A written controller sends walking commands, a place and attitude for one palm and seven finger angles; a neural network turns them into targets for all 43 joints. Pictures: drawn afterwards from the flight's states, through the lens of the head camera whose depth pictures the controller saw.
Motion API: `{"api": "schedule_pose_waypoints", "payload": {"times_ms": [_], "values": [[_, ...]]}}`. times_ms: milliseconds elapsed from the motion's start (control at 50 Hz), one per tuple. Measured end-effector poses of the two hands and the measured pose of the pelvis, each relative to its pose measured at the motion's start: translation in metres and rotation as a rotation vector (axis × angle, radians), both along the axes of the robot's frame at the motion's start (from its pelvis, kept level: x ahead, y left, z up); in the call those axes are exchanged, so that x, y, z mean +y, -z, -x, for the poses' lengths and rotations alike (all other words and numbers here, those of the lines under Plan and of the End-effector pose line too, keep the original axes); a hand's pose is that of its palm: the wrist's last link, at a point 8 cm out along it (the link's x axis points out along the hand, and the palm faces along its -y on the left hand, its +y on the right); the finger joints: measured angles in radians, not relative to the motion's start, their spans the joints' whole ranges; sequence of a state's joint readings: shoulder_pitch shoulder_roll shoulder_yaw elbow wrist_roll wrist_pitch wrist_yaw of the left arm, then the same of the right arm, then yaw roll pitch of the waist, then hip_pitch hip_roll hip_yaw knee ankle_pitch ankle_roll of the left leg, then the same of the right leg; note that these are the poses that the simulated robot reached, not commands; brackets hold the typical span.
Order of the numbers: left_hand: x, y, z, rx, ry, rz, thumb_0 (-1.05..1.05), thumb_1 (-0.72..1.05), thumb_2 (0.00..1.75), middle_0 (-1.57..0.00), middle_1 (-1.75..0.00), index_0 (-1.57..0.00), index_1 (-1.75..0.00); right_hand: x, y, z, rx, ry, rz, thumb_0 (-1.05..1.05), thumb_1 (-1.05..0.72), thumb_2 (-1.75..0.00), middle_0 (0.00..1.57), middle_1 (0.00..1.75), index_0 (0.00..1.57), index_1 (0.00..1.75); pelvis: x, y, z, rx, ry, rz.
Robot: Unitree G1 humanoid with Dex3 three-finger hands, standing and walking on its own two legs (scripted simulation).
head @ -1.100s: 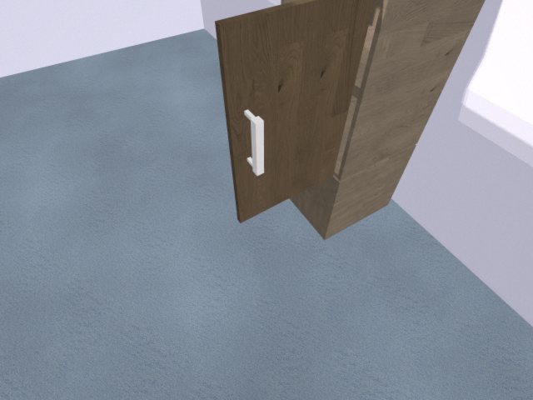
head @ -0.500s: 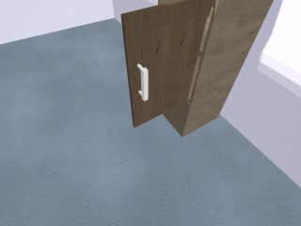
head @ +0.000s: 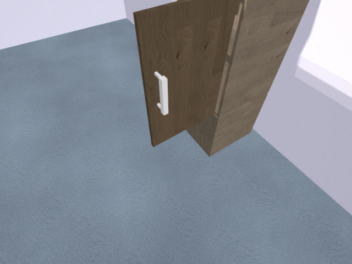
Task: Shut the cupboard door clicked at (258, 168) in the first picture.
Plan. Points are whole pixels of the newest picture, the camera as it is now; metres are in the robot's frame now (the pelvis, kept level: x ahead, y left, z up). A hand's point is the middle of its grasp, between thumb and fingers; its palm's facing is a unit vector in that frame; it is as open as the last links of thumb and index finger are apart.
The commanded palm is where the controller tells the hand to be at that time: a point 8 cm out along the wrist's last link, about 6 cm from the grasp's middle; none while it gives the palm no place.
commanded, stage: walk to a spot facing it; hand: left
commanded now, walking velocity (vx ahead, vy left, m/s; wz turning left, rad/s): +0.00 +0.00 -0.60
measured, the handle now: (161, 93) +0.65 +0.10 -0.03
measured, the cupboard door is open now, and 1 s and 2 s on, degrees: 92 92 92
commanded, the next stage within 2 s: none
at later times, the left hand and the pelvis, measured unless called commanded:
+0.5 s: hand out of the picture +0.04 +0.16 -0.17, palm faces -0.19 -0.95 -0.26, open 7.4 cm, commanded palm none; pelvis -0.02 -0.03 +0.00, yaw -16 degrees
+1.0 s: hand (132, 250) +0.18 +0.13 -0.18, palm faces -0.50 -0.81 -0.31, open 7.4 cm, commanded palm none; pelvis -0.04 -0.01 -0.03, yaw -33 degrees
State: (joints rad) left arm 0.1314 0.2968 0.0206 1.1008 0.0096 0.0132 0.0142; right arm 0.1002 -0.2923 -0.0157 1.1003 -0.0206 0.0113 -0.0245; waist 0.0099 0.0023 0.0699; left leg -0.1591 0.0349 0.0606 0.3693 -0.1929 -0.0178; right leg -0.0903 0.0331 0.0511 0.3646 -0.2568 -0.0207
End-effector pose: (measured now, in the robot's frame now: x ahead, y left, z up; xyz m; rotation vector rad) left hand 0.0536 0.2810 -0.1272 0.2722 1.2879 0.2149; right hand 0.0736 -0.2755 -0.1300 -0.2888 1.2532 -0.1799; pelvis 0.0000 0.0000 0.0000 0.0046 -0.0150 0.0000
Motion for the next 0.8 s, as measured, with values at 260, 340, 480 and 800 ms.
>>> {"api": "schedule_pose_waypoints", "payload": {"times_ms": [260, 340, 480, 800], "values": [[-0.048, 0.021, 0.001, 0.029, 0.092, 0.043, 0.01, 0.9, 0.9, -0.2, -0.3, -0.21, -0.3, 0.003, 0.041, 0.062, 0.037, 0.151, -0.092, 0.0, -0.91, -0.9, 0.2, 0.3, 0.2, 0.3, -0.021, 0.024, 0.019, 0.006, 0.131, -0.034], [-0.062, 0.015, 0.009, 0.046, 0.099, 0.038, 0.01, 0.9, 0.9, -0.2, -0.3, -0.21, -0.3, -0.006, 0.037, 0.07, 0.057, 0.199, -0.095, 0.0, -0.91, -0.9, 0.2, 0.3, 0.2, 0.3, -0.027, 0.018, 0.023, 0.011, 0.16, -0.029], [-0.073, 0.007, 0.013, 0.107, 0.16, 0.05, 0.01, 0.9, 0.9, -0.2, -0.3, -0.21, -0.3, -0.013, 0.014, 0.057, -0.051, 0.278, -0.08, 0.01, -0.91, -0.9, 0.2, 0.3, 0.2, 0.3, -0.027, 0.003, 0.024, 0.032, 0.263, -0.044], [-0.048, 0.02, -0.084, -0.029, 0.357, 0.085, 0.01, 0.9, 0.9, -0.2, -0.3, -0.2, -0.3, 0.011, -0.007, 0.086, -0.146, 0.343, 0.014, 0.0, -0.91, -0.9, 0.2, 0.3, 0.2, 0.3, 0.005, 0.01, 0.028, 0.039, 0.425, 0.01]]}}
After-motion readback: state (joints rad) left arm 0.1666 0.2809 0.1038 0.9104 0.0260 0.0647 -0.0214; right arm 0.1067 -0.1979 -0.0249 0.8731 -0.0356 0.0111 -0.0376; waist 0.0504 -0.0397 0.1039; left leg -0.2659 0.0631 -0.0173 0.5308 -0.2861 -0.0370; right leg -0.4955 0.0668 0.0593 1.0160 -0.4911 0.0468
